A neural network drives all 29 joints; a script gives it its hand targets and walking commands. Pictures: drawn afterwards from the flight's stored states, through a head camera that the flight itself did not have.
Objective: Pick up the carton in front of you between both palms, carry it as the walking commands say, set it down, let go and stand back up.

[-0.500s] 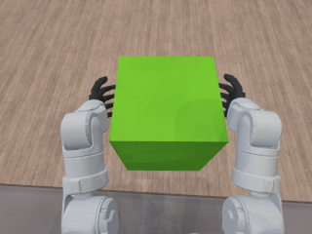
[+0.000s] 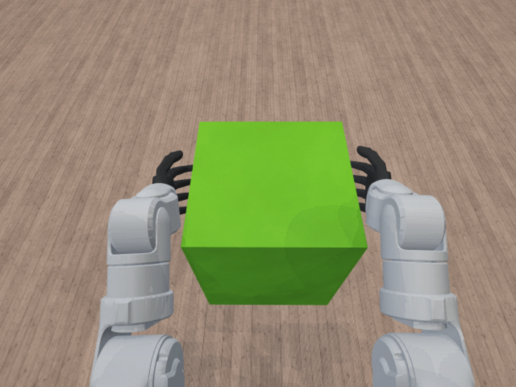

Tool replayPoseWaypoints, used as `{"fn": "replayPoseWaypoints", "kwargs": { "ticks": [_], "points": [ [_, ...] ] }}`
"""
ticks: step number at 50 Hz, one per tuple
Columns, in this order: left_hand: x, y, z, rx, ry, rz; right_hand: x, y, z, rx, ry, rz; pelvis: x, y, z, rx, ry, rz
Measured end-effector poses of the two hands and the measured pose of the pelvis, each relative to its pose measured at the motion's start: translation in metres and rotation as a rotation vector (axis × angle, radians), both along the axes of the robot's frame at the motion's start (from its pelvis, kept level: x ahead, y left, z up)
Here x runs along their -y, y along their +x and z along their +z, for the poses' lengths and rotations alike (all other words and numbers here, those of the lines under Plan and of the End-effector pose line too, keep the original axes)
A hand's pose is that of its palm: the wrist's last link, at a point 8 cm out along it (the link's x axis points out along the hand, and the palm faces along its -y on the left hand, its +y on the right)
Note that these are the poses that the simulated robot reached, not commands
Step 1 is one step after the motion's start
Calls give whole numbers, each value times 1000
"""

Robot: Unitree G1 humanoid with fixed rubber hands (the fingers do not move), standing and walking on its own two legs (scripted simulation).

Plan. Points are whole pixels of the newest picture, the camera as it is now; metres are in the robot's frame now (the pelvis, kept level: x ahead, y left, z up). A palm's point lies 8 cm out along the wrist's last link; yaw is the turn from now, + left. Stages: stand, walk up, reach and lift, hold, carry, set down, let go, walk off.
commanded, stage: carry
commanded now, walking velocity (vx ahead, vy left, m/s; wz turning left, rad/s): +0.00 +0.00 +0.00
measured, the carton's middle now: (269, 222) +0.37 -0.01 +0.02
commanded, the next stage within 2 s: none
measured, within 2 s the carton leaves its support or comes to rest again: neither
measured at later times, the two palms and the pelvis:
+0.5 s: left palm (129, 102) +0.51 +0.20 +0.15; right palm (318, 84) +0.54 -0.10 +0.15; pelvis +0.16 +0.01 +0.02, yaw +1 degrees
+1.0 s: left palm (117, 11) +0.59 +0.20 +0.25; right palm out of the picture +0.59 -0.10 +0.26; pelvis +0.24 +0.06 +0.12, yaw -3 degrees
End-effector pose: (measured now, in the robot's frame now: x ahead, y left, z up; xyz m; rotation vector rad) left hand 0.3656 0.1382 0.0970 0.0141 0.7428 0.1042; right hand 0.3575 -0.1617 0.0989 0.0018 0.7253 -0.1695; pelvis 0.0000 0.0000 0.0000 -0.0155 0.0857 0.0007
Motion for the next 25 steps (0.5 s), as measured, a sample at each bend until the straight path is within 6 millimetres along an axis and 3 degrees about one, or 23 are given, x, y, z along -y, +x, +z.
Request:
{"fn": "replayPoseWaypoints", "kwargs": {
  "ticks": [5,14,19,22,25],
  "points": [
    [-1,25,3,-25,-8,-2,-1,23,3,-25,10,-19,-7,24,12,-2,-2,13],
    [-25,71,39,4,-2,103,-26,103,41,1,39,67,1,83,42,-35,9,60],
    [-47,97,51,85,-6,174,-51,151,59,84,14,151,7,112,29,-59,47,11],
    [-59,114,51,83,3,179,-63,170,56,83,34,149,0,131,23,-19,68,-13],
    [-60,145,55,76,-8,156,-62,185,50,75,42,110,-13,158,19,9,57,9]
  ]
}}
